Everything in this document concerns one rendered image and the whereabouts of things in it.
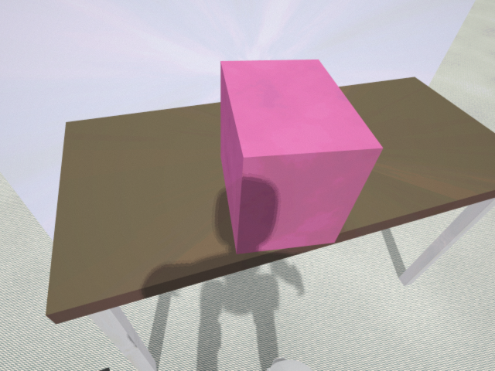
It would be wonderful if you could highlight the robot right shin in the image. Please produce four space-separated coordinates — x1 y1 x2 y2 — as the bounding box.
272 358 286 365

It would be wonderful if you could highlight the table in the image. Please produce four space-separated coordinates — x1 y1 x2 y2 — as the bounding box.
46 77 495 371

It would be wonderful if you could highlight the carton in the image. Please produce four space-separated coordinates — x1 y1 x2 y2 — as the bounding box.
220 60 383 254

